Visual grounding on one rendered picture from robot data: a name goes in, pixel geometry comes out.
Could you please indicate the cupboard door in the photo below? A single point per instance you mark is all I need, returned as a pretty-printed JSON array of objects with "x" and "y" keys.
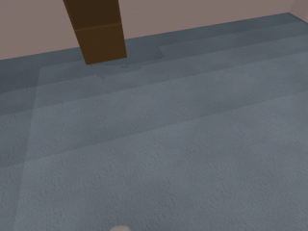
[{"x": 87, "y": 13}]

